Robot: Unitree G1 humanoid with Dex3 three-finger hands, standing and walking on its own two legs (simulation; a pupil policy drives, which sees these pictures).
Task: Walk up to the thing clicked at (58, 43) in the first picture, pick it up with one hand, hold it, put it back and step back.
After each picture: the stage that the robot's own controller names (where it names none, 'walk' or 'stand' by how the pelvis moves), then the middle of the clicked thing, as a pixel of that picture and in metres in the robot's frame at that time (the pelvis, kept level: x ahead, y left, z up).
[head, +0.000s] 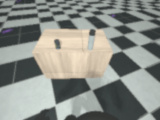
stand; (57, 44) +0.81 +0.45 -0.11
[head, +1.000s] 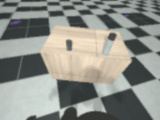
walk; (69, 45) +0.73 +0.27 -0.08
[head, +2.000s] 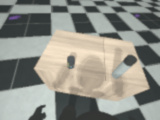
stand; (71, 62) +0.47 +0.19 -0.09
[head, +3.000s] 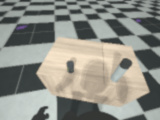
stand; (70, 67) +0.47 +0.20 -0.11
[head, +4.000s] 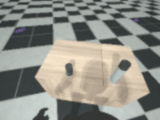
stand; (69, 69) +0.45 +0.21 -0.11
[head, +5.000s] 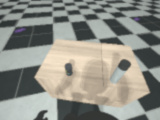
stand; (68, 69) +0.45 +0.21 -0.11
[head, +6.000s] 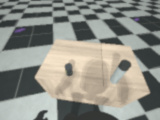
stand; (68, 69) +0.44 +0.21 -0.11
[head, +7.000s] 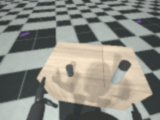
rise first; (69, 70) +0.44 +0.22 -0.11
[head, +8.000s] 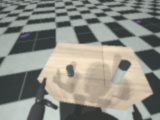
go down; (70, 71) +0.45 +0.22 -0.11
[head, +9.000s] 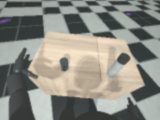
go down; (64, 64) +0.46 +0.20 -0.08
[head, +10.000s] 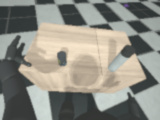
go down; (62, 59) +0.46 +0.20 -0.03
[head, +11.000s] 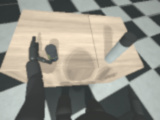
close in; (52, 53) +0.46 +0.22 +0.00
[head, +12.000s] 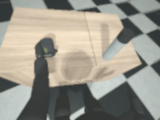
close; (49, 48) +0.49 +0.22 +0.02
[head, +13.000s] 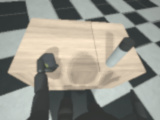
lift; (50, 62) +0.39 +0.24 +0.01
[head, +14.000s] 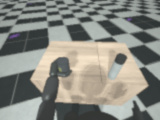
lift; (64, 67) +0.33 +0.17 +0.12
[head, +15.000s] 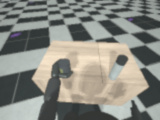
hold; (65, 68) +0.32 +0.17 +0.11
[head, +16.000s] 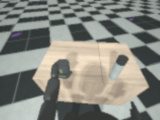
crouch; (64, 69) +0.33 +0.18 +0.10
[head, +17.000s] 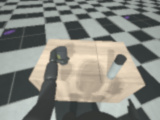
crouch; (62, 55) +0.42 +0.20 +0.12
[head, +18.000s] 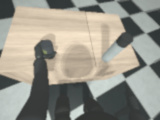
lower; (48, 50) +0.48 +0.23 -0.01
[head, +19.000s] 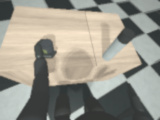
lower; (48, 49) +0.48 +0.23 +0.01
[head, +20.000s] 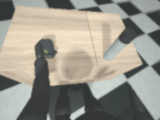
lower; (49, 49) +0.48 +0.23 +0.01
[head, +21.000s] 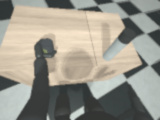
lower; (48, 48) +0.48 +0.23 +0.01
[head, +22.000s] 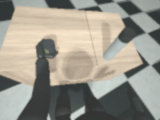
rest; (50, 49) +0.48 +0.22 +0.02
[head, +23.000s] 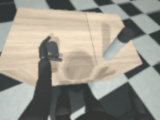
withdraw; (53, 51) +0.48 +0.20 +0.01
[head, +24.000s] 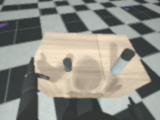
sink last; (67, 65) +0.45 +0.18 -0.04
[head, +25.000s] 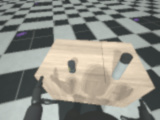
stand; (71, 66) +0.47 +0.20 -0.05
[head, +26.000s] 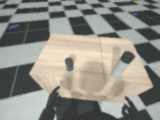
stand; (69, 64) +0.45 +0.20 -0.05
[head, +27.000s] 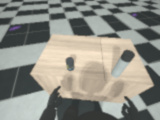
stand; (70, 64) +0.46 +0.20 -0.04
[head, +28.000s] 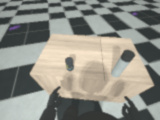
stand; (69, 64) +0.46 +0.20 -0.04
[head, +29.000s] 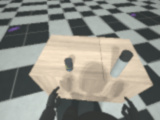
stand; (69, 64) +0.46 +0.20 -0.04
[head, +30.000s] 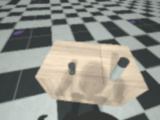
stand; (72, 68) +0.47 +0.19 -0.10
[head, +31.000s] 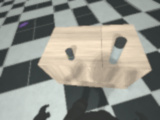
walk; (70, 54) +0.55 +0.25 -0.09
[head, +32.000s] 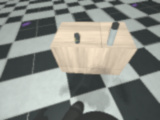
walk; (77, 38) +0.86 +0.24 -0.09
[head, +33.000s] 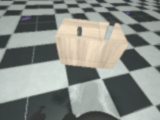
stand; (79, 31) +1.07 +0.21 -0.10
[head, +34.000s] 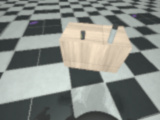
stand; (82, 35) +1.06 +0.19 -0.11
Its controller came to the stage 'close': yes
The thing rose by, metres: 0.22
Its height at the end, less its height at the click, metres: +0.00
